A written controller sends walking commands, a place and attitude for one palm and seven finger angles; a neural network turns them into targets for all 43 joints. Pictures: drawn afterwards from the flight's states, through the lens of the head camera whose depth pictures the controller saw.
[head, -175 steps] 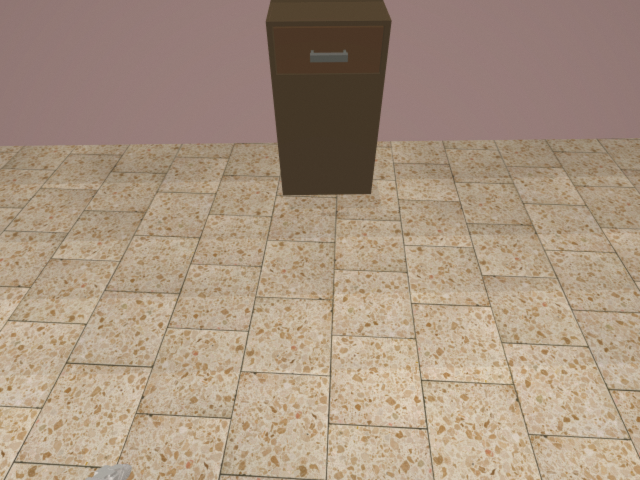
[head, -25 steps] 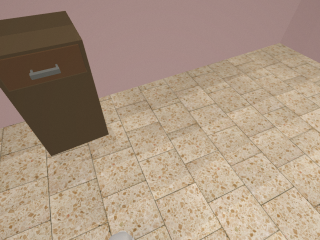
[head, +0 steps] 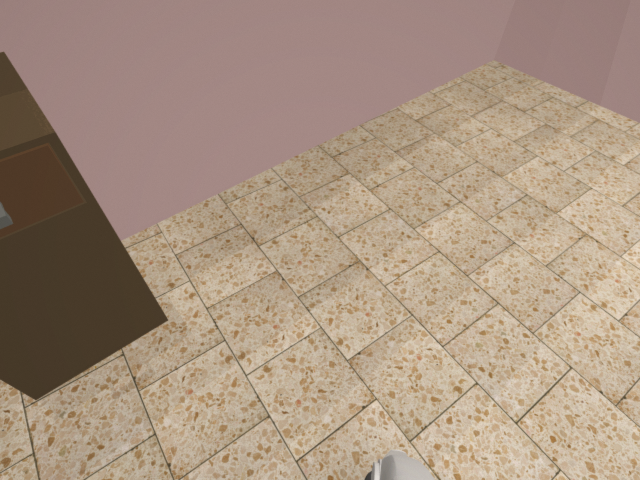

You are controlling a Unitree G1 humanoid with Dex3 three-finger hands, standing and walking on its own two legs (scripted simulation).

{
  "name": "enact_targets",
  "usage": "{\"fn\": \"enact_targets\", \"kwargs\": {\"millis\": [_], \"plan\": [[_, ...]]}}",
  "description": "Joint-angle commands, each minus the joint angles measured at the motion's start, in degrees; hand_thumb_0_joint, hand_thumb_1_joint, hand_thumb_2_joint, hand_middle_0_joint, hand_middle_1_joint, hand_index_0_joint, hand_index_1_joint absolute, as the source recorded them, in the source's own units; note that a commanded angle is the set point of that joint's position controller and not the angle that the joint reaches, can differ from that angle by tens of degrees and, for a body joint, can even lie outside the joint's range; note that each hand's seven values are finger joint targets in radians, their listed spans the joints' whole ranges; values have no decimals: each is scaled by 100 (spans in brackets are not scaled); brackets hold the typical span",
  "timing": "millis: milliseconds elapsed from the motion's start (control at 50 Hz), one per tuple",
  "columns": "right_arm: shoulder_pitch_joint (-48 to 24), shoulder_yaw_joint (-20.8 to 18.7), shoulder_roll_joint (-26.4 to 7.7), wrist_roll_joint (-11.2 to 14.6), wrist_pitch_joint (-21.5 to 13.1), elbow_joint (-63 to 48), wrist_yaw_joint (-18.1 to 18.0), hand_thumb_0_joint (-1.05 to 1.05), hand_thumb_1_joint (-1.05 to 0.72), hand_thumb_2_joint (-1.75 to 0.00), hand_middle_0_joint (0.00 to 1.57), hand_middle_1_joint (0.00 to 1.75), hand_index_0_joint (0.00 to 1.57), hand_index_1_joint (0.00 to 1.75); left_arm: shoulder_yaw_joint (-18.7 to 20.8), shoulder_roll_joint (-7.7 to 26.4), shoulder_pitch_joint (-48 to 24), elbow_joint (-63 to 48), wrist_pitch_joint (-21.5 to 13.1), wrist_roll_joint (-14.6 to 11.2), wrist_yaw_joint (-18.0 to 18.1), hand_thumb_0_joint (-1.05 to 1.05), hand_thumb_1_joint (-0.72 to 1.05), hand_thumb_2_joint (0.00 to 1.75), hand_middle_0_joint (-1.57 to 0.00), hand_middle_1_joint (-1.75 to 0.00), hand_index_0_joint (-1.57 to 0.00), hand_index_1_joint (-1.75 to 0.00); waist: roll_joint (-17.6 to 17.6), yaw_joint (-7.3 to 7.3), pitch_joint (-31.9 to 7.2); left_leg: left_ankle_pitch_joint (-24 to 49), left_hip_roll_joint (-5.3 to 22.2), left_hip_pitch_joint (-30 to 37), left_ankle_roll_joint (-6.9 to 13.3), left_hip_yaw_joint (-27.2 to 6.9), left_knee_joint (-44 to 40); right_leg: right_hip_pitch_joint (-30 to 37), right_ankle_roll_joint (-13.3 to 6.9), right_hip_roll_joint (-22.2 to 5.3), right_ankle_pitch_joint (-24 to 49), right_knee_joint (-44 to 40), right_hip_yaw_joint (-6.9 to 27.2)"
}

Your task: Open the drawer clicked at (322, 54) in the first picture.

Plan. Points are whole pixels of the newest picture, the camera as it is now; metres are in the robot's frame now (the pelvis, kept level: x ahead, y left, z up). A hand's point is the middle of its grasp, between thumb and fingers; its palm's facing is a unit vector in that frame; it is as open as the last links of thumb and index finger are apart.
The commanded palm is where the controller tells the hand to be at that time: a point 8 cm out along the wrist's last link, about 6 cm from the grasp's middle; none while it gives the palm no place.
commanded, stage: turn to face it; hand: left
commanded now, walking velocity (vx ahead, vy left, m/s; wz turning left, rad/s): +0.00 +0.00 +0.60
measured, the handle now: out of the picture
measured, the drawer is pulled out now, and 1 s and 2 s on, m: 0.00 0.00 0.00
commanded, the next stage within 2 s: take the last steps up to it in 1.04 s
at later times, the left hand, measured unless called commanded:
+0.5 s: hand out of the picture +0.12 +0.22 -0.20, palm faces +0.30 -0.94 -0.18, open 7.3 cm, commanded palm none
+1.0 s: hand out of the picture +0.05 +0.17 -0.15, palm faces +0.54 -0.79 -0.30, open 7.4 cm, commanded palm none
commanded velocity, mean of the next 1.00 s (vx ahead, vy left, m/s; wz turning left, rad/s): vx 0.00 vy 0.00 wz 0.52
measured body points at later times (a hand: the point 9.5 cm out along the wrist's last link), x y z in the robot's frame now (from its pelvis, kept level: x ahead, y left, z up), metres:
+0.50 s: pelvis +0.07 +0.01 -0.02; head +0.08 +0.05 +0.43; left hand +0.10 +0.27 -0.18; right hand +0.21 -0.23 -0.14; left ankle +0.08 +0.10 -0.74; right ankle +0.11 -0.13 -0.69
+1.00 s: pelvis +0.09 -0.05 -0.01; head +0.13 -0.07 +0.44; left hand +0.03 +0.21 -0.13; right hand +0.30 -0.23 -0.16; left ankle +0.03 +0.07 -0.67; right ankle +0.15 -0.14 -0.74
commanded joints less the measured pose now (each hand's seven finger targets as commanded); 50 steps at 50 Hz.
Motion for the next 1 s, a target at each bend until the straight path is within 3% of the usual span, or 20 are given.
{"fn": "enact_targets", "kwargs": {"millis": [0, 20, 40, 60, 80, 100, 180, 320, 360, 380, 400, 420, 480, 520, 700, 800, 820, 860, 940, 980], "plan": [[214, -74, -738, 10, 8, -62, -59, 0, -90, -90, 20, 30, 20, 30, -99, 22, 554, -82, -255, 18, 46, 0, 90, 90, -20, -30, -20, -30, 540, 351, -173, 2757, 1030, -690, 532, -702, 248, 1713, -54, 339, 596, -1198, -389], [241, -49, -610, 54, -2, -32, -36, 0, -90, -90, 20, 30, 20, 30, -60, 314, 1016, 88, -336, 25, 89, 0, 90, 90, -20, -30, -20, -30, 202, 562, -534, 2278, 778, -1054, 333, -665, 961, 2627, -76, 79, 1288, -1466, -138], [458, 3, -309, 99, 3, -49, 7, 0, -90, -90, 20, 30, 20, 30, 48, 858, 1479, 244, -419, 42, 163, 0, 90, 90, -20, -30, -20, -30, -961, 687, -1173, 440, 251, -2044, 86, -439, 2219, 3842, -389, -1177, 2703, -1455, 1022], [557, 10, -305, 134, 102, -179, -20, 0, -90, -90, 20, 30, 20, 30, 85, 1261, 1773, 261, -407, -47, 157, 0, 90, 90, -20, -30, -20, -30, -1320, 646, -1426, -1825, -152, -2285, -10, -895, 3450, 3843, -921, -2054, 3938, -1834, 1623], [330, -9, -303, 167, 224, -279, -73, 0, -90, -90, 20, 30, 20, 30, 56, 1164, 1408, 162, -380, -74, 205, 0, 90, 90, -20, -30, -20, -30, -1131, 583, -1314, -2025, -44, -2404, -24, -1395, 4075, 3327, -1139, -2211, 3757, -2092, 1594], [212, -13, -300, 131, 274, -310, -65, 0, -90, -90, 20, 30, 20, 30, 56, 1099, 980, 19, -358, -57, 244, 0, 90, 90, -20, -30, -20, -30, -1496, 525, -1119, -1744, 68, -2608, -62, -1592, 4474, 2961, -1136, -2157, 3110, -2245, 1599], [101, -78, -304, 83, 486, -310, 43, 0, -90, -90, 20, 30, 20, 30, -12, 683, -85, -353, -244, -8, 339, 0, 90, 90, -20, -30, -20, -30, -694, 64, -521, -890, 203, -2242, -151, -1566, 4114, 1469, -718, -1711, 1079, -2620, 333], [-261, -131, -470, 33, 541, -830, 156, 0, -90, -90, 20, 30, 20, 30, 124, 900, -261, -659, -59, 27, 331, 0, 90, 90, -20, -30, -20, -30, -759, 40, -368, -525, 49, -1868, -117, -1098, 2194, 1278, -529, -1683, -356, -2204, -247], [-67, -187, -707, 2, 497, -878, 167, 0, -90, -90, 20, 30, 20, 30, 131, 881, -238, -744, 18, -51, 288, 0, 90, 90, -20, -30, -20, -30, -185, -94, -487, 317, -89, -1133, -98, -1020, 948, 997, -238, -1400, -673, -1279, -573], [69, -276, -1118, -17, 462, -948, 166, 0, -90, -90, 20, 30, 20, 30, 95, 634, -176, -856, 74, -90, 245, 0, 90, 90, -20, -30, -20, -30, 1137, -162, -434, 474, 508, -954, 185, -2236, 11, 431, 85, -829, -1297, -169, -771], [184, -406, -1730, -65, 418, -1095, 114, 0, -90, -90, 20, 30, 20, 30, 44, 340, -394, -1167, 105, -105, 189, 0, 90, 90, -20, -30, -20, -30, 2440, -333, -198, 1453, 1837, -928, 951, -4234, -833, -648, 472, -99, -2688, 1218, -658], [209, -436, -1878, -68, 396, -1031, 43, 0, -90, -90, 20, 30, 20, 30, 37, 479, -786, -1279, 126, -26, 188, 0, 90, 90, -20, -30, -20, -30, 1858, -457, -281, 1355, 1966, -1108, 1282, -4563, -917, -707, 374, -41, -2527, 2202, 104], [-796, -304, -1489, -11, 303, -1317, -36, 0, -90, -90, 20, 30, 20, 30, 121, 533, -408, -1008, 56, -31, 116, 0, 90, 90, -20, -30, -20, -30, 1034, 46, -578, 1784, 1127, -859, 937, -3384, -455, -767, 422, -74, -1194, 2680, 514], [-894, -284, -1498, 5, 279, -1392, -44, 0, -90, -90, 20, 30, 20, 30, 107, 589, -170, -885, 81, -59, 124, 0, 90, 90, -20, -30, -20, -30, 775, 100, -683, 2369, 890, -700, 901, -2967, -381, -474, 489, -17, -976, 2445, 516], [-779, -378, -1744, -1, 437, -1389, 13, 0, -90, -90, 20, 30, 20, 30, 33, 666, -307, -1111, 93, -123, 195, 0, 90, 90, -20, -30, -20, -30, 872, -109, -755, 2599, 817, -320, 1147, -3504, -223, 163, 493, 297, -1480, 756, 525], [-1262, -390, -1720, 26, 519, -1539, 66, 0, -90, -90, 20, 30, 20, 30, 13, 740, 442, -990, 4, -157, 244, 0, 90, 90, -20, -30, -20, -30, 865, 230, -840, 2376, 454, -1208, 866, -3574, 209, 1729, 348, 517, -664, -1190, 370], [-1321, -373, -1614, 67, 524, -1574, 84, 0, -90, -90, 20, 30, 20, 30, 44, 876, 677, -954, -45, -136, 266, 0, 90, 90, -20, -30, -20, -30, 481, 359, -852, 1741, 191, -1726, 600, -3397, 588, 2389, 294, 306, -165, -2032, 520], [-1316, -304, -1149, 86, 535, -1796, 121, 0, -90, -90, 20, 30, 20, 30, 138, 1687, 623, -1087, -87, -11, 294, 0, 90, 90, -20, -30, -20, -30, -1690, 383, -588, -1470, -968, -3101, -79, -2071, 2955, 2405, -790, -2130, 276, -2924, 2741], [-1170, -326, -1227, 10, 684, -1397, 196, 0, -90, -90, 20, 30, 20, 30, 10, 1039, -166, -1227, -128, -36, 299, 0, 90, 90, -20, -30, -20, -30, -933, 7, -4, -406, -457, -2954, -151, -2145, 4699, 1472, -701, -1183, 346, -2651, 1236], [-1232, -290, -1148, 44, 677, -1345, 204, 0, -90, -90, 20, 30, 20, 30, -3, 991, 27, -1141, -143, -15, 310, 0, 90, 90, -20, -30, -20, -30, -996, 98, -97, -406, -437, -2776, -224, -1959, 4349, 1655, -691, -1129, 857, -2536, 910]]}}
